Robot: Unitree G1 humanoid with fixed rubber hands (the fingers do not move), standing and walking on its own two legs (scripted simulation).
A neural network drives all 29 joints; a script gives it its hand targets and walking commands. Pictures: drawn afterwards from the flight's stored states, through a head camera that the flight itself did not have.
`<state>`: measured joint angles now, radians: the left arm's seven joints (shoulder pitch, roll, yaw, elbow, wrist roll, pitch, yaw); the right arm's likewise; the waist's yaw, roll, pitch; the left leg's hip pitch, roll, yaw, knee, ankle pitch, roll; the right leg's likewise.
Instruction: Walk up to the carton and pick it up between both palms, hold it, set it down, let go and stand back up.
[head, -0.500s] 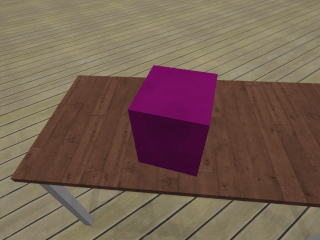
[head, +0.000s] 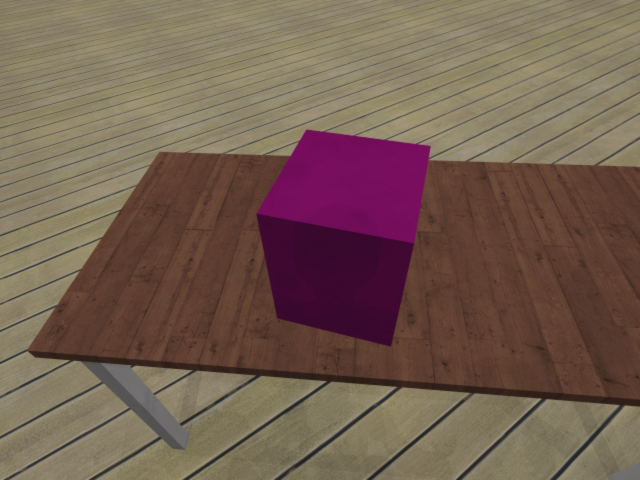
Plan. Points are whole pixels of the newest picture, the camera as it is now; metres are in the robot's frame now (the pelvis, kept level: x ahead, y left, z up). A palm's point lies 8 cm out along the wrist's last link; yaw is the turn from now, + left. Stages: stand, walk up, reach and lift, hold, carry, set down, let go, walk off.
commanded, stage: stand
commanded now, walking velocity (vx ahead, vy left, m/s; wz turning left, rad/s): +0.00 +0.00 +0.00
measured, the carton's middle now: (348, 238) +0.49 -0.01 +0.02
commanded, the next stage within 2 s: none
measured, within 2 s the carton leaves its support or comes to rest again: neither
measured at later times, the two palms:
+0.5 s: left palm out of the picture +0.05 +0.29 -0.11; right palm out of the picture +0.06 -0.30 -0.12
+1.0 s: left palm out of the picture +0.04 +0.29 -0.11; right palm out of the picture +0.05 -0.30 -0.12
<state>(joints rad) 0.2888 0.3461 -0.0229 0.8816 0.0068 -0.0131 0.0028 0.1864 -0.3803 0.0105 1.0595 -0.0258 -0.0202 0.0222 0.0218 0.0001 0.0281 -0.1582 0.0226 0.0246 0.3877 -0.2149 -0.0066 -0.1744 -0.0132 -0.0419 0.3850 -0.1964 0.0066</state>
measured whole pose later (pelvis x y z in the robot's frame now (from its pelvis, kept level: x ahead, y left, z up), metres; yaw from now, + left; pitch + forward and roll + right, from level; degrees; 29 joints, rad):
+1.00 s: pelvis +0.00 +0.00 +0.00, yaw +0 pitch -1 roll +0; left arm 0.27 0.35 -0.02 0.92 0.01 -0.02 0.00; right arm 0.18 -0.38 0.01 1.08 -0.02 -0.02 0.02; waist 0.02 0.00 0.03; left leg -0.16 0.02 0.02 0.37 -0.20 -0.01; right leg -0.17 -0.01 -0.04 0.37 -0.18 0.00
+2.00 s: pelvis +0.00 +0.00 +0.00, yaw +0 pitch +0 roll +0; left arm 0.24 0.35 -0.02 0.94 0.01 -0.02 0.00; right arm 0.18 -0.38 0.01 1.08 -0.02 -0.03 0.02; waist 0.02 0.00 0.03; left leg -0.16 0.02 0.02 0.36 -0.20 -0.01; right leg -0.17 -0.01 -0.04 0.36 -0.18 0.00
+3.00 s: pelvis +0.00 +0.00 +0.00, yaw +0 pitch +0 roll +0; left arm 0.24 0.35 -0.02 0.95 0.01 -0.02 0.00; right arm 0.18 -0.38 0.01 1.08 -0.02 -0.03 0.02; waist 0.02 0.00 0.03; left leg -0.16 0.02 0.02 0.36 -0.20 -0.01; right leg -0.17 -0.01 -0.04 0.36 -0.18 0.00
